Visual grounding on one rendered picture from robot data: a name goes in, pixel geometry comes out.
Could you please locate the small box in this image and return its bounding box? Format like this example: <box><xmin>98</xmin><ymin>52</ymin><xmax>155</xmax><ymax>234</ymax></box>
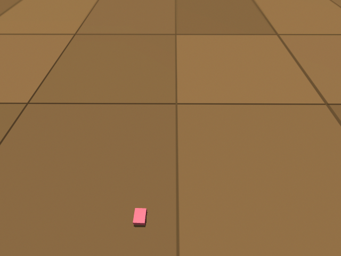
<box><xmin>133</xmin><ymin>208</ymin><xmax>147</xmax><ymax>225</ymax></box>

